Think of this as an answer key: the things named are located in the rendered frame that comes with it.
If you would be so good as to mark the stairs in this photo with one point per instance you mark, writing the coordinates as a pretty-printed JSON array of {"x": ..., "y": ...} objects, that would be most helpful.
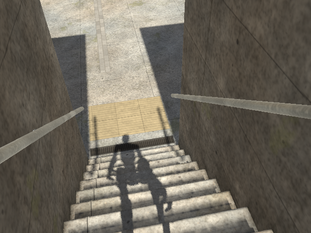
[{"x": 154, "y": 191}]

